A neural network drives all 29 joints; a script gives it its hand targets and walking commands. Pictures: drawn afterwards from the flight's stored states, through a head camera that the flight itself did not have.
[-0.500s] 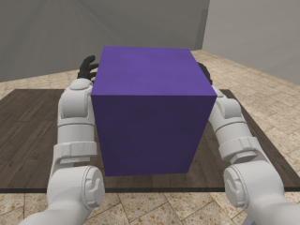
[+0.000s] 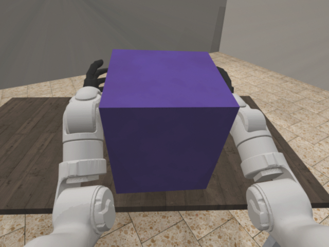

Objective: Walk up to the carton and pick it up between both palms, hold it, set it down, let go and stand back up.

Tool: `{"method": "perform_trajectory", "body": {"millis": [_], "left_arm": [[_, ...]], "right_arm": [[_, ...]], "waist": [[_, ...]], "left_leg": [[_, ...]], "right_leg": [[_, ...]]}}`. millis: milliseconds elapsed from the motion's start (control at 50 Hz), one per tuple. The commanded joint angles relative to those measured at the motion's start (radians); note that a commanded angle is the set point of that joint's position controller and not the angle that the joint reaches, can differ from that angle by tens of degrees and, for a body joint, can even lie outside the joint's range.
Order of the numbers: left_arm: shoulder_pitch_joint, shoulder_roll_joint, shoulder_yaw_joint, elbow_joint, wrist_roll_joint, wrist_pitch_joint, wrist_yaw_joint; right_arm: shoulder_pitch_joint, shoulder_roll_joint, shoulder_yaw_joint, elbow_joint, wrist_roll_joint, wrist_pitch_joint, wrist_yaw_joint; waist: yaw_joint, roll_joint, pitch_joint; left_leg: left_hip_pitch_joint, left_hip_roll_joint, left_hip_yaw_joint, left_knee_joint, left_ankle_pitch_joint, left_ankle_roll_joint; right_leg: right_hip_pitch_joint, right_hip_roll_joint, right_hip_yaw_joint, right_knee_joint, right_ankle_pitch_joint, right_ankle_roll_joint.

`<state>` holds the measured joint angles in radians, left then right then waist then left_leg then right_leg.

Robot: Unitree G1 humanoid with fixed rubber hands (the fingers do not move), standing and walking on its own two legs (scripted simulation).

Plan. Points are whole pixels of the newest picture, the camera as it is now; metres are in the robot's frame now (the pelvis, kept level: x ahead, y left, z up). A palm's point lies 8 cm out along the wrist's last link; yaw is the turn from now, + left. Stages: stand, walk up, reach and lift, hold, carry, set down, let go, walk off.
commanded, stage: hold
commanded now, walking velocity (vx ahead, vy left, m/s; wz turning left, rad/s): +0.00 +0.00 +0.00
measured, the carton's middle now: (161, 122) +0.33 +0.00 +0.22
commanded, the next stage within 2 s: none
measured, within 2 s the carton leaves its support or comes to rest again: neither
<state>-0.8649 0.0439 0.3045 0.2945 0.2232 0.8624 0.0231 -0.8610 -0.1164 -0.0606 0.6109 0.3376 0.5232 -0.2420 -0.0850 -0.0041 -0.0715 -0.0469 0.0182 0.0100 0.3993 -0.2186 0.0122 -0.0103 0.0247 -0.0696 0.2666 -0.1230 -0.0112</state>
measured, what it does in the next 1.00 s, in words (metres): stands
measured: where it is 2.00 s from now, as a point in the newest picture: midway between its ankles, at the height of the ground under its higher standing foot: outside the picture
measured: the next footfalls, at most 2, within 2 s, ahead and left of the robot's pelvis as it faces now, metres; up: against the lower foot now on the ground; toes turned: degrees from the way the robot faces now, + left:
none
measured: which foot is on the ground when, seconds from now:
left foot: down 0.00-1.00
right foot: down 0.00-1.00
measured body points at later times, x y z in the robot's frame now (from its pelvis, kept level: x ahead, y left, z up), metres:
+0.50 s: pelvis +0.00 +0.00 +0.00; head -0.09 +0.02 +0.44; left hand +0.38 +0.15 +0.28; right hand +0.38 -0.15 +0.25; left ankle +0.01 +0.10 -0.75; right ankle +0.03 -0.11 -0.75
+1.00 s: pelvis +0.00 +0.00 +0.00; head -0.09 +0.02 +0.44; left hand +0.38 +0.15 +0.27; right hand +0.38 -0.15 +0.25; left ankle +0.01 +0.10 -0.75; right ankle +0.03 -0.11 -0.75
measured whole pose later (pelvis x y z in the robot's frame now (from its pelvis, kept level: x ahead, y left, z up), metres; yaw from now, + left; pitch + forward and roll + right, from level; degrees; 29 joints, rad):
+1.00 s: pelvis +0.00 +0.00 +0.00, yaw +0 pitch -8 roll -2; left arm -0.85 0.04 0.30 0.30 0.22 0.86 0.02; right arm -0.84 -0.11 -0.07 0.62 0.34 0.52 -0.24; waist -0.09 -0.01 -0.07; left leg -0.04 0.01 0.00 0.40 -0.22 0.01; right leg 0.00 0.02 -0.07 0.27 -0.13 -0.01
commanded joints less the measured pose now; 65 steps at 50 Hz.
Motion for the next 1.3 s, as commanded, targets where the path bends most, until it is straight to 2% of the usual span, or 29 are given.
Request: {"method": "perform_trajectory", "body": {"millis": [0, 60, 120, 160, 180, 220, 240, 300, 360, 420, 440, 460, 480, 540, 620, 660, 760, 820, 860, 920, 960, 1040, 1080, 1100, 1120, 1140, 1180, 1220, 1280], "left_arm": [[-0.682, -0.667, -0.412, -0.066, -0.118, -0.065, -0.119], [-0.706, -0.667, -0.392, -0.021, -0.112, -0.059, -0.122], [-0.708, -0.681, -0.415, -0.036, -0.121, -0.068, -0.124], [-0.695, -0.688, -0.437, -0.058, -0.133, -0.07, -0.12], [-0.705, -0.686, -0.417, -0.061, -0.124, -0.065, -0.12], [-0.682, -0.678, -0.408, -0.055, -0.119, -0.066, -0.121], [-0.704, -0.69, -0.437, -0.083, -0.128, -0.065, -0.12], [-0.682, -0.673, -0.442, -0.075, -0.135, -0.062, -0.119], [-0.696, -0.672, -0.412, -0.048, -0.128, -0.057, -0.125], [-0.715, -0.686, -0.44, -0.056, -0.142, -0.065, -0.123], [-0.73, -0.691, -0.447, -0.067, -0.141, -0.067, -0.119], [-0.735, -0.691, -0.447, -0.041, -0.15, -0.071, -0.121], [-0.721, -0.687, -0.434, -0.031, -0.141, -0.074, -0.117], [-0.72, -0.687, -0.437, -0.044, -0.146, -0.081, -0.106], [-0.711, -0.687, -0.397, -0.002, -0.118, -0.07, -0.116], [-0.694, -0.695, -0.423, -0.051, -0.122, -0.066, -0.113], [-0.673, -0.681, -0.415, -0.081, -0.122, -0.065, -0.119], [-0.688, -0.674, -0.434, -0.091, -0.132, -0.069, -0.122], [-0.711, -0.682, -0.43, -0.075, -0.117, -0.065, -0.12], [-0.708, -0.687, -0.444, -0.085, -0.142, -0.067, -0.118], [-0.697, -0.684, -0.443, -0.064, -0.133, -0.066, -0.113], [-0.702, -0.692, -0.467, -0.106, -0.146, -0.065, -0.105], [-0.702, -0.686, -0.459, -0.085, -0.143, -0.064, -0.104], [-0.696, -0.688, -0.446, -0.084, -0.138, -0.06, -0.109], [-0.686, -0.675, -0.438, -0.067, -0.133, -0.062, -0.106], [-0.693, -0.687, -0.438, -0.059, -0.135, -0.061, -0.112], [-0.689, -0.686, -0.419, -0.042, -0.128, -0.06, -0.119], [-0.692, -0.677, -0.4, -0.008, -0.114, -0.062, -0.122], [-0.69, -0.677, -0.424, -0.065, -0.124, -0.065, -0.124]], "right_arm": [[-0.983, 0.704, 0.353, -0.333, 0.121, -0.046, 0.06], [-0.984, 0.696, 0.346, -0.309, 0.106, -0.042, 0.064], [-1.013, 0.707, 0.354, -0.36, 0.103, -0.053, 0.065], [-1.02, 0.728, 0.377, -0.38, 0.123, -0.055, 0.063], [-1.018, 0.718, 0.386, -0.379, 0.122, -0.053, 0.062], [-0.982, 0.708, 0.376, -0.351, 0.122, -0.053, 0.06], [-1.008, 0.719, 0.384, -0.377, 0.123, -0.058, 0.06], [-0.998, 0.697, 0.384, -0.397, 0.138, -0.055, 0.057], [-0.994, 0.7, 0.37, -0.349, 0.127, -0.039, 0.058], [-1.001, 0.713, 0.361, -0.362, 0.12, -0.045, 0.056], [-1.021, 0.712, 0.366, -0.379, 0.115, -0.047, 0.062], [-1.034, 0.712, 0.349, -0.36, 0.116, -0.047, 0.068], [-1.042, 0.721, 0.355, -0.346, 0.118, -0.048, 0.071], [-1.008, 0.705, 0.345, -0.336, 0.111, -0.054, 0.07], [-1.032, 0.688, 0.336, -0.332, 0.099, -0.055, 0.066], [-1.007, 0.686, 0.346, -0.331, 0.116, -0.057, 0.068], [-0.974, 0.692, 0.378, -0.37, 0.126, -0.052, 0.062], [-0.961, 0.707, 0.382, -0.366, 0.132, -0.044, 0.055], [-0.983, 0.721, 0.38, -0.371, 0.126, -0.044, 0.058], [-1.022, 0.719, 0.381, -0.394, 0.121, -0.054, 0.065], [-0.995, 0.698, 0.365, -0.356, 0.129, -0.052, 0.066], [-1.007, 0.704, 0.382, -0.39, 0.134, -0.059, 0.065], [-1.003, 0.694, 0.386, -0.403, 0.136, -0.056, 0.065], [-1.017, 0.707, 0.376, -0.398, 0.124, -0.056, 0.062], [-0.998, 0.715, 0.394, -0.399, 0.133, -0.052, 0.061], [-0.995, 0.713, 0.372, -0.372, 0.126, -0.045, 0.06], [-1.008, 0.716, 0.368, -0.368, 0.112, -0.05, 0.059], [-0.993, 0.7, 0.352, -0.334, 0.107, -0.047, 0.058], [-0.995, 0.715, 0.377, -0.362, 0.113, -0.048, 0.057]], "waist": [[-0.003, 0.036, -0.32], [-0.005, 0.038, -0.291], [-0.016, 0.039, -0.337], [-0.002, 0.057, -0.375], [0.01, 0.032, -0.35], [0.006, 0.037, -0.329], [-0.012, 0.044, -0.366], [-0.013, 0.042, -0.357], [-0.003, 0.022, -0.303], [-0.031, 0.058, -0.332], [-0.015, 0.06, -0.346], [-0.017, 0.058, -0.344], [0.004, 0.038, -0.326], [-0.019, 0.056, -0.336], [-0.011, 0.03, -0.322], [-0.007, 0.069, -0.336], [-0.017, 0.031, -0.355], [-0.008, 0.031, -0.346], [-0.012, 0.063, -0.326], [-0.011, 0.039, -0.366], [-0.013, 0.062, -0.325], [-0.007, 0.067, -0.358], [0.003, 0.052, -0.353], [-0.007, 0.035, -0.337], [0.012, 0.027, -0.337], [-0.003, 0.026, -0.34], [-0.006, 0.013, -0.336], [-0.004, 0.015, -0.311], [0.0, 0.039, -0.354]], "left_leg": [[0.009, -0.052, -0.03, -0.073, 0.244, -0.044], [-0.028, -0.053, -0.022, -0.086, 0.165, -0.034], [-0.008, -0.05, -0.037, -0.066, 0.212, -0.039], [0.0, -0.053, -0.032, -0.056, 0.256, -0.045], [-0.008, -0.054, -0.03, -0.056, 0.255, -0.043], [-0.011, -0.051, -0.03, -0.068, 0.247, -0.048], [0.017, -0.058, -0.035, -0.052, 0.273, -0.049], [0.008, -0.056, -0.033, -0.048, 0.272, -0.047], [-0.005, -0.052, -0.025, -0.066, 0.223, -0.033], [-0.004, -0.055, -0.037, -0.061, 0.204, -0.045], [-0.01, -0.052, -0.033, -0.064, 0.206, -0.041], [-0.023, -0.052, -0.032, -0.077, 0.166, -0.034], [-0.03, -0.053, -0.038, -0.079, 0.162, -0.04], [-0.018, -0.05, -0.035, -0.071, 0.203, -0.043], [-0.023, -0.044, -0.037, -0.085, 0.182, -0.037], [-0.024, -0.041, -0.038, -0.079, 0.246, -0.057], [0.027, -0.051, -0.038, -0.049, 0.306, -0.05], [-0.006, -0.052, -0.037, -0.055, 0.259, -0.046], [-0.002, -0.058, -0.033, -0.062, 0.232, -0.046], [0.001, -0.052, -0.036, -0.059, 0.244, -0.042], [0.014, -0.052, -0.034, -0.059, 0.262, -0.053], [0.026, -0.055, -0.037, -0.052, 0.28, -0.054], [-0.001, -0.049, -0.036, -0.058, 0.272, -0.051], [0.001, -0.053, -0.037, -0.063, 0.263, -0.046], [-0.002, -0.055, -0.037, -0.058, 0.233, -0.04], [-0.004, -0.059, -0.033, -0.071, 0.216, -0.035], [-0.018, -0.056, -0.029, -0.073, 0.191, -0.035], [-0.025, -0.047, -0.031, -0.08, 0.193, -0.039], [-0.008, -0.057, -0.028, -0.064, 0.239, -0.047]], "right_leg": [[0.143, 0.051, 0.046, -0.005, 0.179, 0.056], [0.131, 0.048, 0.049, -0.009, 0.102, 0.045], [0.142, 0.053, 0.048, -0.005, 0.135, 0.043], [0.183, 0.053, 0.048, 0.01, 0.196, 0.046], [0.174, 0.053, 0.053, 0.006, 0.201, 0.049], [0.187, 0.05, 0.054, 0.0, 0.2, 0.048], [0.175, 0.053, 0.053, 0.007, 0.203, 0.051], [0.165, 0.055, 0.052, 0.007, 0.21, 0.05], [0.145, 0.047, 0.056, -0.009, 0.159, 0.051], [0.133, 0.046, 0.049, -0.001, 0.127, 0.044], [0.141, 0.054, 0.046, 0.002, 0.124, 0.042], [0.135, 0.043, 0.055, -0.013, 0.099, 0.042], [0.135, 0.051, 0.043, -0.005, 0.088, 0.045], [0.142, 0.051, 0.049, -0.005, 0.131, 0.043], [0.149, 0.05, 0.045, -0.013, 0.104, 0.04], [0.173, 0.058, 0.051, -0.004, 0.162, 0.037], [0.179, 0.053, 0.05, -0.001, 0.224, 0.042], [0.167, 0.044, 0.057, -0.005, 0.207, 0.05], [0.152, 0.049, 0.053, 0.0, 0.164, 0.047], [0.163, 0.054, 0.045, 0.007, 0.163, 0.043], [0.146, 0.056, 0.049, -0.001, 0.177, 0.047], [0.156, 0.057, 0.047, 0.002, 0.19, 0.046], [0.161, 0.057, 0.048, 0.0, 0.189, 0.049], [0.161, 0.056, 0.043, -0.007, 0.169, 0.049], [0.15, 0.05, 0.05, -0.002, 0.166, 0.053], [0.155, 0.05, 0.052, -0.008, 0.153, 0.053], [0.155, 0.048, 0.049, -0.009, 0.137, 0.053], [0.151, 0.046, 0.057, -0.009, 0.12, 0.048], [0.175, 0.048, 0.053, 0.004, 0.174, 0.05]]}}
